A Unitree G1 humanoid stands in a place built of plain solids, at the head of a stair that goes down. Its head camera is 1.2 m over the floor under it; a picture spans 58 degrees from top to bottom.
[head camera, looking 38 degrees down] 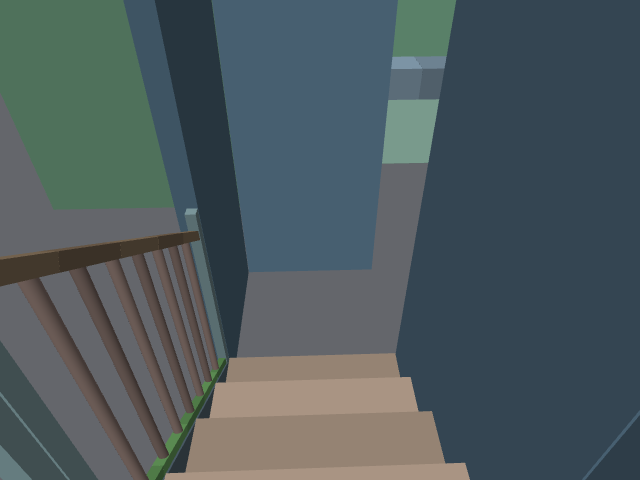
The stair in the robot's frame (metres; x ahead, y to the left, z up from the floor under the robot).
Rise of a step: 0.21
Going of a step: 0.30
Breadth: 0.95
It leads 2 degrees to the left of straight ahead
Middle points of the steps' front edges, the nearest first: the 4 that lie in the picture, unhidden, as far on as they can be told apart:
0.63 0.01 -0.21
0.93 0.02 -0.42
1.23 0.03 -0.62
1.54 0.04 -0.83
